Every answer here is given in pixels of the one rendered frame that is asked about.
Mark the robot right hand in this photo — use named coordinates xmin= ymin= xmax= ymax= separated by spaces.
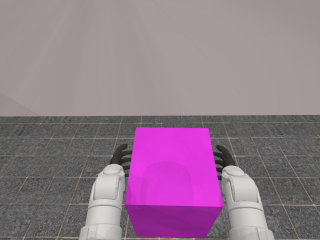
xmin=213 ymin=145 xmax=236 ymax=181

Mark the robot left hand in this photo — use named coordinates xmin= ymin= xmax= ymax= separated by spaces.
xmin=109 ymin=143 xmax=133 ymax=178

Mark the right robot forearm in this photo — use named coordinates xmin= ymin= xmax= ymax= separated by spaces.
xmin=221 ymin=165 xmax=275 ymax=240

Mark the carton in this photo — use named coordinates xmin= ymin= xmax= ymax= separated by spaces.
xmin=124 ymin=127 xmax=224 ymax=239

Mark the left robot forearm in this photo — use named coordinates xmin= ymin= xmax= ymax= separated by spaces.
xmin=78 ymin=164 xmax=125 ymax=240

